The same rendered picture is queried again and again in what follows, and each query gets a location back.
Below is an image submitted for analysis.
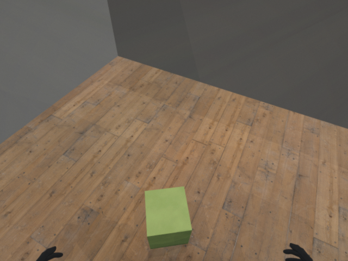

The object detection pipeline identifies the carton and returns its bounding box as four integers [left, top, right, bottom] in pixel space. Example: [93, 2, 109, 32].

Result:
[145, 187, 192, 249]

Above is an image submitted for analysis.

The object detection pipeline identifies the left robot hand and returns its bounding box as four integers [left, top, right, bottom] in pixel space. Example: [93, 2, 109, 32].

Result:
[36, 246, 63, 261]

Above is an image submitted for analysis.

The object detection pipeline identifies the right robot hand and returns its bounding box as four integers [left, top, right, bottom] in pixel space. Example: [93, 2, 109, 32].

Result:
[283, 243, 313, 261]

